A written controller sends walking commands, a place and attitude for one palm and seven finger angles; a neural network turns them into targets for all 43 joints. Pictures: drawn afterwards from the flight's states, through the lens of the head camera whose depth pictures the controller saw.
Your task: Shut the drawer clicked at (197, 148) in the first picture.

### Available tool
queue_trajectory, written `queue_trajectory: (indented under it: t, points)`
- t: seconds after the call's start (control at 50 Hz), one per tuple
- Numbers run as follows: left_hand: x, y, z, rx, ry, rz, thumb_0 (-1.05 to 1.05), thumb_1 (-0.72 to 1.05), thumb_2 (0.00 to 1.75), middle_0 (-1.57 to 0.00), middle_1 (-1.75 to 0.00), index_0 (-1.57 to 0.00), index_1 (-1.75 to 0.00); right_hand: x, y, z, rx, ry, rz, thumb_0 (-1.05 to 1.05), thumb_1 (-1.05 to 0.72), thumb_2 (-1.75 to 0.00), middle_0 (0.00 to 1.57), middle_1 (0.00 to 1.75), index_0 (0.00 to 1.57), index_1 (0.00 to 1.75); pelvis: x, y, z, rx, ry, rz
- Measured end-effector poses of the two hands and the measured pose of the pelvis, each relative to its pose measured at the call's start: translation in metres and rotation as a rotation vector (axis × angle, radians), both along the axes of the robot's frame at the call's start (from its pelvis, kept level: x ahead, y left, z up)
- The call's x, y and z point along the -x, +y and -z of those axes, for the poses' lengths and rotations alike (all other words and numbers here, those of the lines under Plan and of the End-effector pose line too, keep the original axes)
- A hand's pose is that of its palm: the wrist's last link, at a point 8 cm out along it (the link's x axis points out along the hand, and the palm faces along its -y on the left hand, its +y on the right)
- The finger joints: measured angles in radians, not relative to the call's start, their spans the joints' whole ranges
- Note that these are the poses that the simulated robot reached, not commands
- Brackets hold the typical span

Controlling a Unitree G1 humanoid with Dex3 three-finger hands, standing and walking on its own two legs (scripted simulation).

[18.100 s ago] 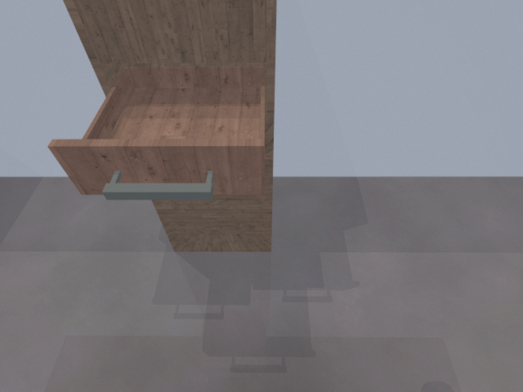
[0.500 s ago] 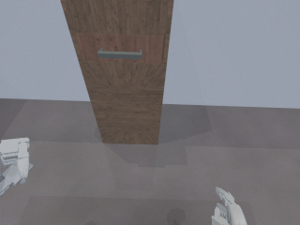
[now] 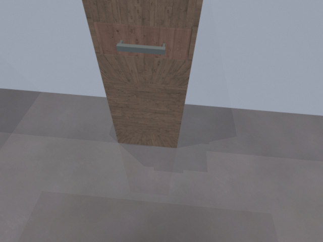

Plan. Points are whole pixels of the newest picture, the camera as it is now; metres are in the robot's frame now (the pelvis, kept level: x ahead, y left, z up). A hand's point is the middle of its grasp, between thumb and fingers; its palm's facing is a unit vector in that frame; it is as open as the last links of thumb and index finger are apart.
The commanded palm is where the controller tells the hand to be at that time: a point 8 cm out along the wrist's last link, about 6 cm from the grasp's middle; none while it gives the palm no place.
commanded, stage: let the arm hang, fingers relaxed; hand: left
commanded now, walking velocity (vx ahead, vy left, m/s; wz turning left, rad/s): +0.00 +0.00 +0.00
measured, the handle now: (141, 46) +0.82 +0.14 +0.04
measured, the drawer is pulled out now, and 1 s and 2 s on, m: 0.00 0.00 0.00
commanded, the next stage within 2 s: look to check the result in 0.68 s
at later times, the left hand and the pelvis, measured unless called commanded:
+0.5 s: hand out of the picture -0.01 +0.15 -0.17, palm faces +0.02 -0.99 -0.17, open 7.2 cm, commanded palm none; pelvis +0.00 +0.00 +0.00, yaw -1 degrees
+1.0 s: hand out of the picture +0.00 +0.15 -0.17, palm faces +0.02 -0.98 -0.18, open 7.3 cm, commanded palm none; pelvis +0.01 -0.01 +0.00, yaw -1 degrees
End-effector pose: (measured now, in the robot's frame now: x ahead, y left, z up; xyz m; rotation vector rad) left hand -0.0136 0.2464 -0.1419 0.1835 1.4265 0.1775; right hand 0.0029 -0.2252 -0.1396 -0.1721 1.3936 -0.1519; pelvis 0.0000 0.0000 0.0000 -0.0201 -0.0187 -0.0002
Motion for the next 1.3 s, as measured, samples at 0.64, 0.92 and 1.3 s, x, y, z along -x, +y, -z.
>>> queue_trajectory:
  t: [0.64,0.92,1.3]
  points:
    - [-0.01,-0.041,0.0,0.047,-0.021,-0.003,0.01,0.92,0.9,-0.2,-0.31,-0.21,-0.3,0.027,0.018,0.011,-0.067,0.038,0.08,0.0,-0.91,-0.9,0.2,0.3,0.2,0.3,-0.002,-0.006,-0.002,-0.016,-0.01,0.012]
    - [-0.008,-0.045,0.0,0.049,0.022,-0.014,0.0,0.91,0.9,-0.2,-0.3,-0.2,-0.3,0.022,0.011,0.009,-0.055,0.073,0.075,0.0,-0.91,-0.9,0.2,0.3,0.2,0.3,-0.011,-0.01,-0.002,-0.013,-0.003,0.01]
    - [-0.028,-0.046,0.0,0.054,0.0,-0.005,0.0,0.91,0.9,-0.2,-0.3,-0.2,-0.3,-0.004,0.005,0.008,-0.037,0.037,0.066,0.01,-0.92,-0.9,0.2,0.3,0.2,0.3,-0.023,-0.01,-0.004,-0.018,-0.004,0.016]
